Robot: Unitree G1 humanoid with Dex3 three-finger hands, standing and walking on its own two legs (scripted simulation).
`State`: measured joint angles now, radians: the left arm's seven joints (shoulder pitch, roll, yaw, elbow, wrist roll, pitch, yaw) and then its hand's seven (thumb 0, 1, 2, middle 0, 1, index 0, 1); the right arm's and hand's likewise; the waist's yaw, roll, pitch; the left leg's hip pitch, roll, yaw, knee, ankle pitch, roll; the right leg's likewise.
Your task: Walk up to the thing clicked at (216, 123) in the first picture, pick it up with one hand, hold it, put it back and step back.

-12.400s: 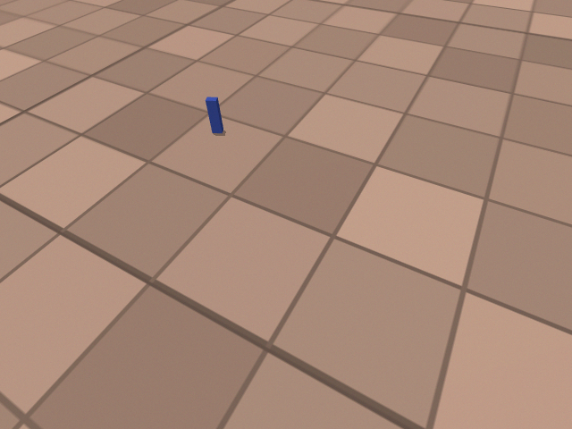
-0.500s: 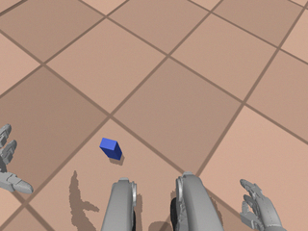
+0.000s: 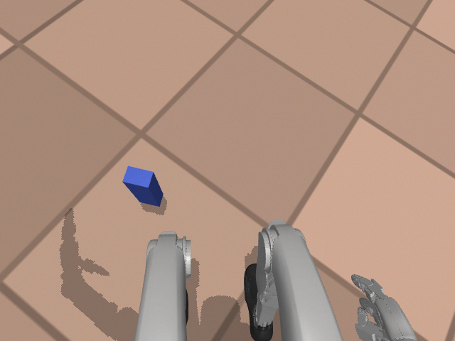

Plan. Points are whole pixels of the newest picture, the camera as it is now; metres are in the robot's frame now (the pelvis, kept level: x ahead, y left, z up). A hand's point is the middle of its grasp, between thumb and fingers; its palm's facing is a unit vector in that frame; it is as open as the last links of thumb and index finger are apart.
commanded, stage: go down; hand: left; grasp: from the side
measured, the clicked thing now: (145, 188) +0.46 +0.19 -0.35
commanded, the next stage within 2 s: approach in 0.84 s
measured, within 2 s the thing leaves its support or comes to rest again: neither
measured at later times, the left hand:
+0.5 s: hand out of the picture +0.39 +0.40 -0.03, palm faces +0.14 -0.98 -0.10, open 17.5 cm
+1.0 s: hand out of the picture +0.40 +0.41 -0.05, palm faces +0.14 -0.99 -0.09, open 17.4 cm
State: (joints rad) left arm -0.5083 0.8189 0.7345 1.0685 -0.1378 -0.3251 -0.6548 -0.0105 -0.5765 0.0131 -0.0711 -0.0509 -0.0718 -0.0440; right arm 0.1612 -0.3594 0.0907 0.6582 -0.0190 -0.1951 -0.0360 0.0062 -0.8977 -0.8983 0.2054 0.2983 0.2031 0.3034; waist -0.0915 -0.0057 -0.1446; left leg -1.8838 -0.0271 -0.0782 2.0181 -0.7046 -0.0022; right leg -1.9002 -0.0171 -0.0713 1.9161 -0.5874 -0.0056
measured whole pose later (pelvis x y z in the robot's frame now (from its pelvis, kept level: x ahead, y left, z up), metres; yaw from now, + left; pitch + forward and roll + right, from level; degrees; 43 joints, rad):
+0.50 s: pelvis -0.01 +0.01 -0.05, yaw -1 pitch +32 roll -6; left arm -0.61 0.88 0.76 1.10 -0.14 -0.33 -0.69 -0.01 -0.54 0.04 -0.06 -0.06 -0.06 -0.05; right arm 0.16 -0.36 0.12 0.68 -0.03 -0.19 -0.02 0.00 -0.90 -0.90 0.21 0.30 0.20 0.30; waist -0.10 -0.01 -0.12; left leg -2.02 -0.04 -0.08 2.17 -0.71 0.01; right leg -2.03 -0.03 -0.07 2.05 -0.59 0.01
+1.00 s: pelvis -0.01 +0.01 -0.07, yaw -1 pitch +32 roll -7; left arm -0.65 0.91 0.78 1.12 -0.15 -0.36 -0.72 -0.01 -0.53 0.07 -0.05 -0.08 -0.05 -0.08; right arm 0.16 -0.37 0.12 0.69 -0.04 -0.18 -0.01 0.00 -0.91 -0.90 0.21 0.30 0.20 0.30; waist -0.11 -0.02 -0.11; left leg -2.09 -0.04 -0.08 2.24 -0.71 0.02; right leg -2.09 -0.03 -0.07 2.12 -0.59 0.01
